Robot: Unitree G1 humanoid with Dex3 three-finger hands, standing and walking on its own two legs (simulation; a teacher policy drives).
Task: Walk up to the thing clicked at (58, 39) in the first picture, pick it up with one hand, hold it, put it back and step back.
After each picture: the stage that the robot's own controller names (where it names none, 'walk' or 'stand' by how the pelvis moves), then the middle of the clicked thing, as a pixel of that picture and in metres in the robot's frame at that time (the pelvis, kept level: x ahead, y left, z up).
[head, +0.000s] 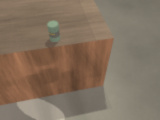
stand; (54, 31) +0.79 +0.18 -0.12
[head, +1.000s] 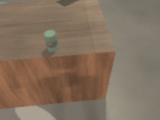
walk; (51, 41) +0.70 +0.22 -0.11
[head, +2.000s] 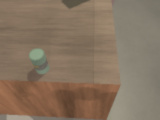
stand; (39, 61) +0.48 +0.24 -0.09
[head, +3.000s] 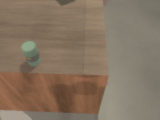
stand; (31, 54) +0.54 +0.26 -0.09
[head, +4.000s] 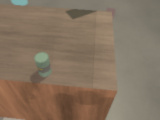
stand; (43, 64) +0.52 +0.21 -0.12
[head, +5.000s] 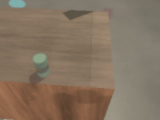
stand; (41, 65) +0.53 +0.22 -0.12
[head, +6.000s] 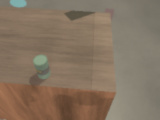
stand; (42, 67) +0.52 +0.21 -0.12
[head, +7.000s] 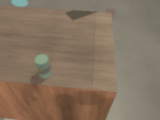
stand; (43, 66) +0.52 +0.21 -0.12
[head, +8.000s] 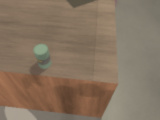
rise first; (43, 56) +0.53 +0.21 -0.12
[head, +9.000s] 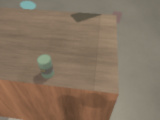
go down; (46, 66) +0.52 +0.22 -0.12
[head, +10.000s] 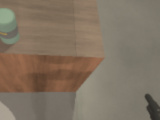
go down; (7, 27) +0.54 +0.21 -0.04
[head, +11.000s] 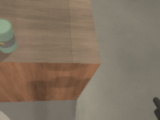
approach; (4, 37) +0.53 +0.22 -0.04
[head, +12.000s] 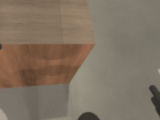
close in; out of the picture +0.56 +0.23 +0.01
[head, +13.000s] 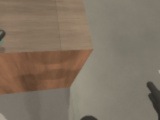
lift; out of the picture +0.51 +0.21 +0.00
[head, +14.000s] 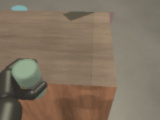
lift; (30, 80) +0.30 +0.17 +0.12
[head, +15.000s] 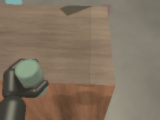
hold; (32, 79) +0.32 +0.17 +0.08
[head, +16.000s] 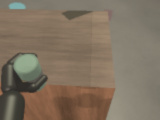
hold; (31, 73) +0.33 +0.17 +0.11
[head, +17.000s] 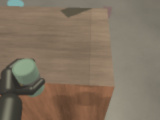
hold; (29, 78) +0.33 +0.18 +0.08
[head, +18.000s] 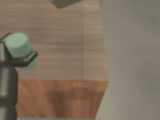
crouch; (22, 52) +0.42 +0.19 +0.09
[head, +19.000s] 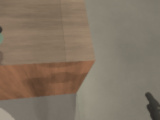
lower; out of the picture +0.52 +0.23 +0.02
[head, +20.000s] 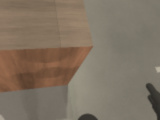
lower; out of the picture +0.53 +0.23 +0.01
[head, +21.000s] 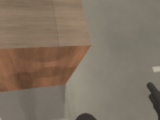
lower; out of the picture +0.53 +0.24 +0.01
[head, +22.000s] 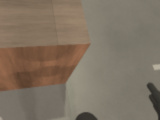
lower; out of the picture +0.54 +0.24 +0.01
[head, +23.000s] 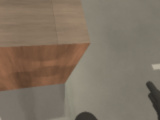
rest; out of the picture +0.54 +0.24 +0.01
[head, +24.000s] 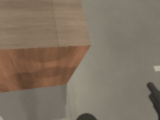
open; out of the picture +0.53 +0.24 +0.01
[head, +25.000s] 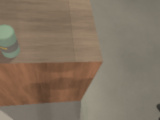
sink last; (7, 42) +0.52 +0.22 -0.03
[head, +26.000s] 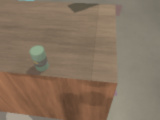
stand; (39, 58) +0.53 +0.23 -0.06
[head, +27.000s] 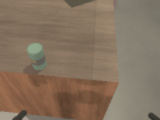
stand; (37, 57) +0.51 +0.22 -0.06
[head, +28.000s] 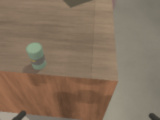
stand; (36, 56) +0.52 +0.22 -0.05
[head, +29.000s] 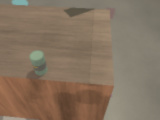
stand; (39, 63) +0.53 +0.23 -0.10
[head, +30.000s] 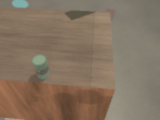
stand; (41, 67) +0.52 +0.22 -0.12
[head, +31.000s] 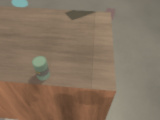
stand; (41, 68) +0.51 +0.21 -0.12
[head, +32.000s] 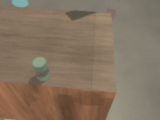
stand; (41, 69) +0.50 +0.22 -0.12
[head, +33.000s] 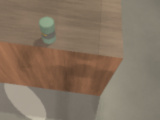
walk; (48, 30) +0.61 +0.17 -0.09
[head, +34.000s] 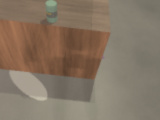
walk; (51, 11) +0.86 +0.18 -0.11
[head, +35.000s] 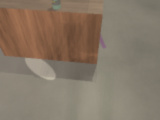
stand; (55, 0) +1.17 +0.27 -0.10
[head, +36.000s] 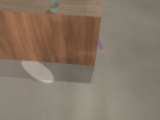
stand; (53, 3) +1.14 +0.23 -0.12
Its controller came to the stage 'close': yes
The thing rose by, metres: 0.23
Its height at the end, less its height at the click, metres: +0.00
